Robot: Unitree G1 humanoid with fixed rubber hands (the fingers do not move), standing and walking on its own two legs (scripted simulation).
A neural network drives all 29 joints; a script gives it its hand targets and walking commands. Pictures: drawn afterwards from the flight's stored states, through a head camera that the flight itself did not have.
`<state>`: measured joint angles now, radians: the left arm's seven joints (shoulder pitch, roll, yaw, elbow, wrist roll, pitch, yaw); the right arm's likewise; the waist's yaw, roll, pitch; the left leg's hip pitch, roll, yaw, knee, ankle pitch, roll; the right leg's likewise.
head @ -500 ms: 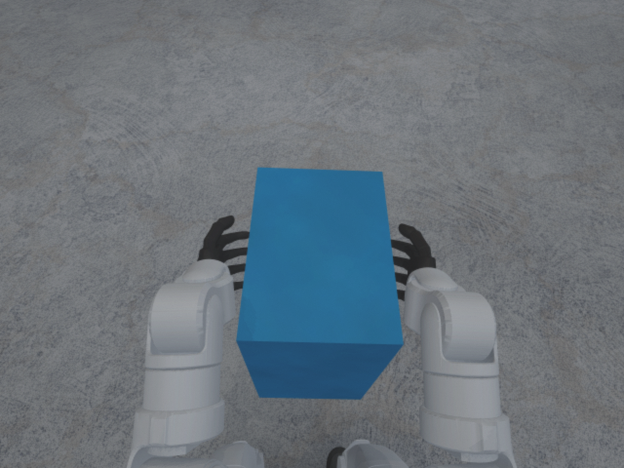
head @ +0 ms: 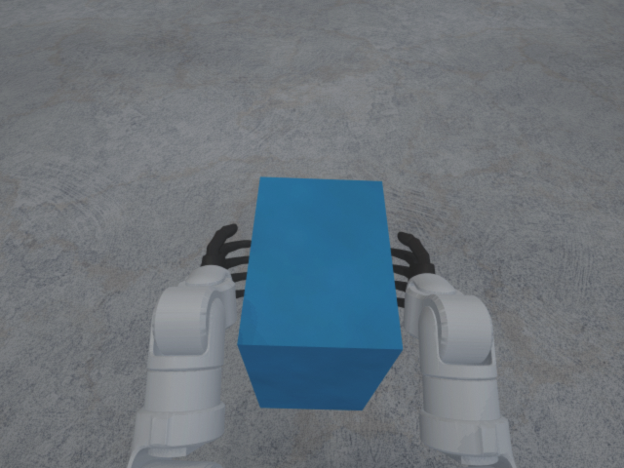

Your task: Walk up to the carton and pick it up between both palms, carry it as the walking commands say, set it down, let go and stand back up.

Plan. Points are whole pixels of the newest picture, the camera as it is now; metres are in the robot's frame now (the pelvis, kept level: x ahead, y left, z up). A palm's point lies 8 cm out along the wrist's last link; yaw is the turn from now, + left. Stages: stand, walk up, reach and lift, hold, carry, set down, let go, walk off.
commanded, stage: carry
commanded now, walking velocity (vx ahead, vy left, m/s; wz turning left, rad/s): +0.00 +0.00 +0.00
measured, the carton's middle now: (315, 304) +0.32 +0.00 +0.01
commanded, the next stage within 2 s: none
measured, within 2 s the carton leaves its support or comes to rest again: neither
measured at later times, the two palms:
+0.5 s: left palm (189, 323) +0.25 +0.14 +0.10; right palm (415, 323) +0.24 -0.11 +0.10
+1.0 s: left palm (183, 315) +0.26 +0.15 +0.09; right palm (400, 319) +0.25 -0.09 +0.09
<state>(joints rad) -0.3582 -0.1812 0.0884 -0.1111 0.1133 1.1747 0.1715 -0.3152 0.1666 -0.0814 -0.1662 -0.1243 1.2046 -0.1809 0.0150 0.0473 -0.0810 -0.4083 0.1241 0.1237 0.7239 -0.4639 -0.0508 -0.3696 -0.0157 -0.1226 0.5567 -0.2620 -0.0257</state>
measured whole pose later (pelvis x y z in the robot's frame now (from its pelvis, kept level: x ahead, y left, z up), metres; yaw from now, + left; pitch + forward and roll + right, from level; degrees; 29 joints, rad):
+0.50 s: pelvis -0.04 +0.01 +0.01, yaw +0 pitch +3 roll +0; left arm -0.32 -0.17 0.08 -0.10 0.12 1.20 0.17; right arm -0.30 0.16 -0.07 -0.12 -0.10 1.22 -0.19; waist 0.02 0.00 -0.12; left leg -0.34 0.05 0.14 0.52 -0.23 0.02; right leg -0.37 -0.04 -0.11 0.48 -0.16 -0.01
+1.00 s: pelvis -0.04 +0.03 +0.01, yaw +0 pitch +4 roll -1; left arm -0.34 -0.17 0.09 -0.01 0.14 1.13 0.16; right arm -0.30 0.16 -0.09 -0.04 -0.11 1.14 -0.18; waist 0.01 0.00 -0.13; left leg -0.34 0.04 0.15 0.52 -0.24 0.04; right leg -0.36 -0.05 -0.10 0.47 -0.16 0.01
